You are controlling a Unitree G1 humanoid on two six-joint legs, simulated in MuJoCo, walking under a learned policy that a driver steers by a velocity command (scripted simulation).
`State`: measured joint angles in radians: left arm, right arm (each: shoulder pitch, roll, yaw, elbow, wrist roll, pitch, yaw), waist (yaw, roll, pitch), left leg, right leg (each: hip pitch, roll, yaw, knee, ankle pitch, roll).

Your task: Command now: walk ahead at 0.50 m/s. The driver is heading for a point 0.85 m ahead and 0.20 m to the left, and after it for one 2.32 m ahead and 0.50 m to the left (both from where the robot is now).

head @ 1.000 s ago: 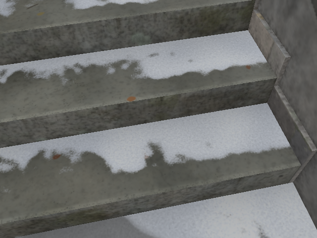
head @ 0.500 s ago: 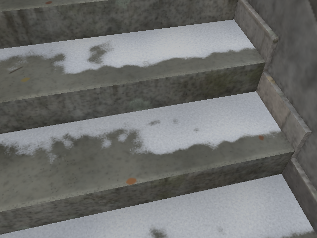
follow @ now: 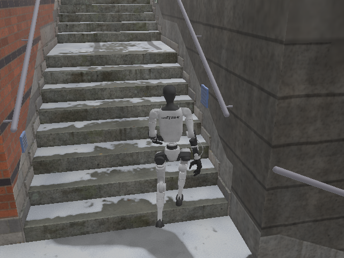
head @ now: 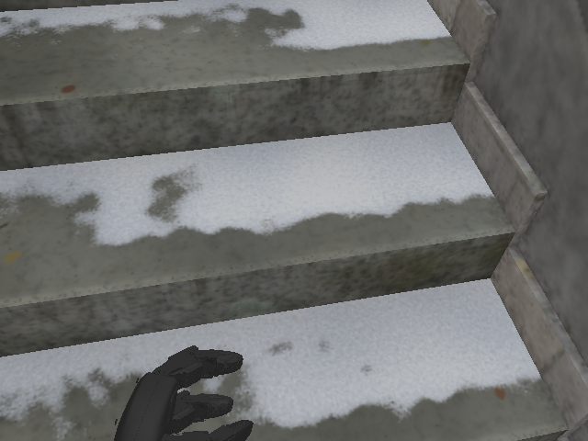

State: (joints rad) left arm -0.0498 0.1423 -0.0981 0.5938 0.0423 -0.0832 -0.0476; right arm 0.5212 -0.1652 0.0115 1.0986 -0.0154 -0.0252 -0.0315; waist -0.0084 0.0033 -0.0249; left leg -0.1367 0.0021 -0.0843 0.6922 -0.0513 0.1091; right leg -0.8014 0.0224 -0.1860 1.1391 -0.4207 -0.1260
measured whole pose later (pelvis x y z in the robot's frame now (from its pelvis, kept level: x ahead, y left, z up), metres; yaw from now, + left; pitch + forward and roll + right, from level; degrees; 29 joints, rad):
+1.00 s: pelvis +0.57 +0.07 +0.27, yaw +17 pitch +7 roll -4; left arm -0.10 0.03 -0.15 0.59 0.01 -0.12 -0.04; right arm 0.59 -0.05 0.04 1.05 0.00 -0.02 -0.03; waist -0.10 0.00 -0.04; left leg 0.01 0.03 -0.19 0.23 -0.30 0.07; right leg -1.10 -0.05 -0.16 1.30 -0.34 -0.04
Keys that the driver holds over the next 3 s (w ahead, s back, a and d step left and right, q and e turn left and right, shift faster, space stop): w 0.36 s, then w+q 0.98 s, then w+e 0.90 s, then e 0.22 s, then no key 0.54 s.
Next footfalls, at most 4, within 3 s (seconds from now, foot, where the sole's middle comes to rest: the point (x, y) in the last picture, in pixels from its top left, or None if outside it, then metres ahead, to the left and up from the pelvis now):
0.46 left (218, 427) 0.42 0.14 -0.51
1.02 right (292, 199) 0.82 0.02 -0.35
1.62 left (49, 66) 1.01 0.50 -0.19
2.18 right None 1.40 0.38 -0.04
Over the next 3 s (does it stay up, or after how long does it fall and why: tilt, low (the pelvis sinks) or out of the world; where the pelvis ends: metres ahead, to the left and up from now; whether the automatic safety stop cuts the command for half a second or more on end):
stays up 1.56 0.42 0.86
